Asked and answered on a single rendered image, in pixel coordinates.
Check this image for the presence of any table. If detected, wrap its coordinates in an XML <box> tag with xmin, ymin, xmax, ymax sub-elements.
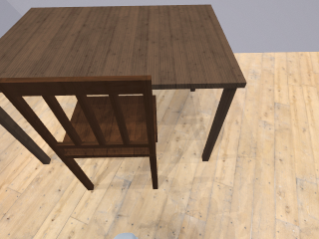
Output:
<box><xmin>0</xmin><ymin>4</ymin><xmax>247</xmax><ymax>164</ymax></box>

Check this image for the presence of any chair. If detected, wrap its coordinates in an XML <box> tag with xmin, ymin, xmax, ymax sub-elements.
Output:
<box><xmin>0</xmin><ymin>75</ymin><xmax>159</xmax><ymax>191</ymax></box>

